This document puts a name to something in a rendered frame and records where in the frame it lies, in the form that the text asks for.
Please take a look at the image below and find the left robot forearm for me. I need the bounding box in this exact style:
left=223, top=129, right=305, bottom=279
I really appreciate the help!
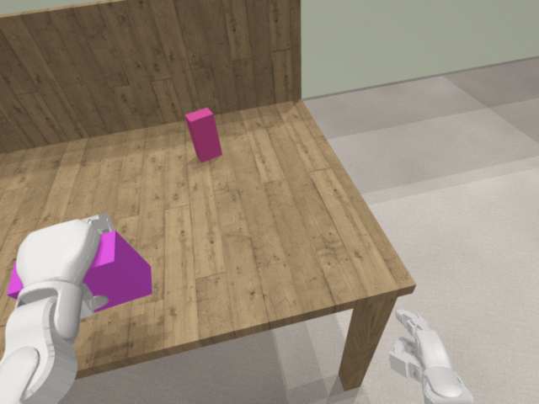
left=0, top=280, right=83, bottom=404

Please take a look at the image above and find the sponge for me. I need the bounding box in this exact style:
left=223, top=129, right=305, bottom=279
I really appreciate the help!
left=7, top=231, right=152, bottom=312

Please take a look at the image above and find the robot right hand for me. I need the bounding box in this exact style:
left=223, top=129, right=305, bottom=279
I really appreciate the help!
left=389, top=309, right=452, bottom=383

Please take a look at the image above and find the table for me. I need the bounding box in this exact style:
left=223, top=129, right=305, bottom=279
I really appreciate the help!
left=0, top=0, right=416, bottom=391

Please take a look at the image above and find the right robot forearm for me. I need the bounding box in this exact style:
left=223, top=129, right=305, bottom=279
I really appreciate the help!
left=422, top=366, right=474, bottom=404

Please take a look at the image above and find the robot left hand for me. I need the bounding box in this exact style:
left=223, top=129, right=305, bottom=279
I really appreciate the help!
left=16, top=213, right=115, bottom=319

